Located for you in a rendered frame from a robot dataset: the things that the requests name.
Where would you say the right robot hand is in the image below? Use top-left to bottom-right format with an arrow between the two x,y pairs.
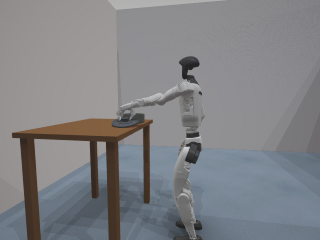
177,139 -> 185,156

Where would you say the right robot upper arm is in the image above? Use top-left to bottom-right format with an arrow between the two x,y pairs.
201,104 -> 205,120

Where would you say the left robot upper arm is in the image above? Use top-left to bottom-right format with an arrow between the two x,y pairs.
155,81 -> 195,106

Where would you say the table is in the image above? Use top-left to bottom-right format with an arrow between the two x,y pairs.
12,118 -> 153,240

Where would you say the lid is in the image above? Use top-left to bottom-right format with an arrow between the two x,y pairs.
111,116 -> 140,128

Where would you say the pot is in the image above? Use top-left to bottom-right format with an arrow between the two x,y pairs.
123,113 -> 145,124

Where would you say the knob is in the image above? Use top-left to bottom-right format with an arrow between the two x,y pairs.
121,116 -> 130,121

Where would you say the robot left shin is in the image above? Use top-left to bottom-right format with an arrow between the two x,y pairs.
174,193 -> 196,240

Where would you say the left robot hand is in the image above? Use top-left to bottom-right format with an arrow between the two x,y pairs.
116,103 -> 136,121

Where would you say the robot left forearm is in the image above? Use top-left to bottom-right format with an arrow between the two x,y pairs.
131,93 -> 162,108

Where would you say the robot head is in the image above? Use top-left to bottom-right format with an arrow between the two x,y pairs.
179,56 -> 200,85

